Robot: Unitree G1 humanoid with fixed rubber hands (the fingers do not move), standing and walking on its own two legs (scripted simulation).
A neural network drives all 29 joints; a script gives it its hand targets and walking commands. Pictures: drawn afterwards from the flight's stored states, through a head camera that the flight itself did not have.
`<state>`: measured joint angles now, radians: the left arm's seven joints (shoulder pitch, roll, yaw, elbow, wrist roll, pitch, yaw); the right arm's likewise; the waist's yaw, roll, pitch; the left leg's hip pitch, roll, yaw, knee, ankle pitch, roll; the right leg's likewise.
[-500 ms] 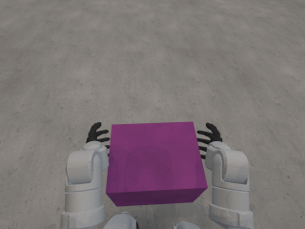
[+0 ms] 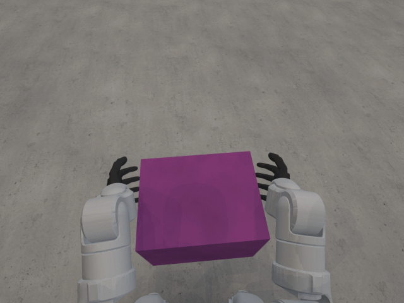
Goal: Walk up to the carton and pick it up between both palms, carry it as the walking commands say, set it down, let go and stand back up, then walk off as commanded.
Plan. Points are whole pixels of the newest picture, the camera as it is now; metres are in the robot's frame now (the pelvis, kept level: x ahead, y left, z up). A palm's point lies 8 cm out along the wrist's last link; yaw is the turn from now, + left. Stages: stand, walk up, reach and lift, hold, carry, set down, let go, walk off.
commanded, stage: carry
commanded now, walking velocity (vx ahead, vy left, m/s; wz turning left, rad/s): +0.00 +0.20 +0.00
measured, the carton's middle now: (199, 210) +0.30 +0.01 -0.01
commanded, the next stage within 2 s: none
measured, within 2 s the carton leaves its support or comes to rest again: neither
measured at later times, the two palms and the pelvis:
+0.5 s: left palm (70, 246) +0.19 +0.21 +0.08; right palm (261, 249) +0.19 -0.09 +0.08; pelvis -0.09 +0.06 +0.01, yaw +1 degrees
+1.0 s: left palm out of the picture +0.10 +0.33 +0.07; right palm (184, 302) +0.12 +0.03 +0.07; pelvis -0.18 +0.15 -0.01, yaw +3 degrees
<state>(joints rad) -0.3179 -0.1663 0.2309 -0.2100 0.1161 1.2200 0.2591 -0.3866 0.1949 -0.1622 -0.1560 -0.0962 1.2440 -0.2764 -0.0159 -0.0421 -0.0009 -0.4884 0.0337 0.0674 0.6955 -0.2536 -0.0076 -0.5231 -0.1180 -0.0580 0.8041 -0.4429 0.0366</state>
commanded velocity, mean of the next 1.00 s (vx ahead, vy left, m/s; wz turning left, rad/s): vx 0.00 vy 0.18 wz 0.00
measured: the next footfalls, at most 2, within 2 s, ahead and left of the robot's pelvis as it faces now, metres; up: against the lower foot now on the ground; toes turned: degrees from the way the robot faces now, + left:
right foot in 0.38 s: -0.02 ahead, -0.05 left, +0.00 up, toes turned -8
left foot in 0.66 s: -0.06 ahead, +0.27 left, +0.00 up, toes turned +7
